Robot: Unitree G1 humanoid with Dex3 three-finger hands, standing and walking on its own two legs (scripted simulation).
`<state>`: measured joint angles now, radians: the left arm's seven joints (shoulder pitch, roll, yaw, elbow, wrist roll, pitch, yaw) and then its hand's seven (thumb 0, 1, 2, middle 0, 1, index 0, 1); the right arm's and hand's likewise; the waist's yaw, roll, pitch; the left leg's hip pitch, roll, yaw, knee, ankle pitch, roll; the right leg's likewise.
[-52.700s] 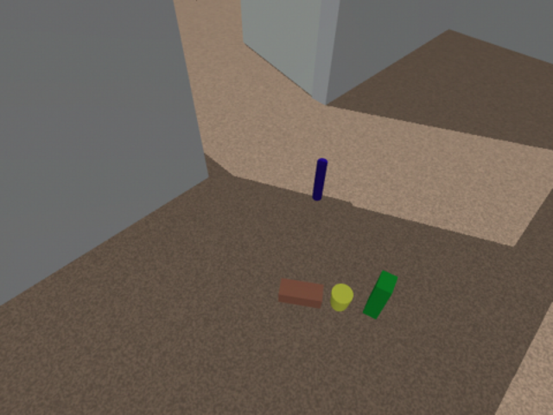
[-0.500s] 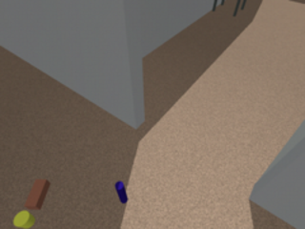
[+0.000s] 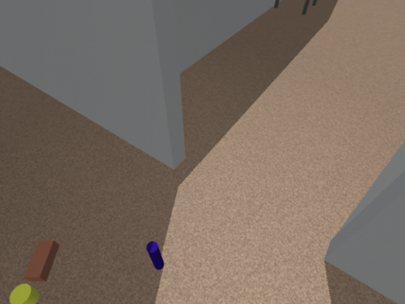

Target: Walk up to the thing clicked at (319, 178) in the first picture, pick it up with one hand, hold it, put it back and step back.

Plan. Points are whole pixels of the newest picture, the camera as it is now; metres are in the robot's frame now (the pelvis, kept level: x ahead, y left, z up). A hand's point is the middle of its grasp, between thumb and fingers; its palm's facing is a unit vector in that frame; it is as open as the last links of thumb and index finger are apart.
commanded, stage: stand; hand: left
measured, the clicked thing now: (156, 256) +0.42 +0.21 -0.66
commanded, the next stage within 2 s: step back in 0.90 s
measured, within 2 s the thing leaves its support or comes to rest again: neither
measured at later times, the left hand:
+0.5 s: hand out of the picture +0.08 +0.24 -0.16, palm faces -0.01 -0.94 -0.34, open 7.4 cm
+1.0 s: hand out of the picture +0.09 +0.25 -0.16, palm faces +0.01 -0.94 -0.35, open 7.4 cm
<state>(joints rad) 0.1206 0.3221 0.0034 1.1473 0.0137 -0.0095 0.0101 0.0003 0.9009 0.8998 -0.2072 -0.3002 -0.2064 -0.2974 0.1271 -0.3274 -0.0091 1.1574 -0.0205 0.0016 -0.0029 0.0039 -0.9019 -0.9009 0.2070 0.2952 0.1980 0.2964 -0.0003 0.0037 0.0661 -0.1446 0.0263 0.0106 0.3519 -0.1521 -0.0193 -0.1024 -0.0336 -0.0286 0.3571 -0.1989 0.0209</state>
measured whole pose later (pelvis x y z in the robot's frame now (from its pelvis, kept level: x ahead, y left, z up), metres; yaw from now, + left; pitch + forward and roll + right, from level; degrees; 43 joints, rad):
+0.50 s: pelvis +0.01 +0.00 +0.00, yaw +0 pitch -3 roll +0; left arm 0.11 0.33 0.01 1.15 0.01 -0.01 0.01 0.00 0.90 0.90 -0.21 -0.30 -0.21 -0.30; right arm 0.10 -0.34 -0.01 1.16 -0.02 0.00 0.00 0.00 -0.90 -0.90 0.21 0.30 0.20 0.30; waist 0.00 0.01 0.05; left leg -0.12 0.03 0.01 0.32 -0.15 -0.03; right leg -0.08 -0.03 -0.03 0.33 -0.20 0.02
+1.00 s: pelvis +0.00 -0.01 +0.00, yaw +0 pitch -2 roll -1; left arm 0.10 0.34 0.05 1.08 -0.01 0.01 0.00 0.00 0.90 0.90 -0.21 -0.30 -0.21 -0.30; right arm 0.08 -0.36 -0.02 1.11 0.00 0.02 0.01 0.00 -0.90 -0.90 0.21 0.30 0.20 0.30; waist -0.01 0.02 0.11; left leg -0.22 0.05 0.00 0.45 -0.20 -0.02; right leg -0.16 -0.01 -0.03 0.42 -0.23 0.00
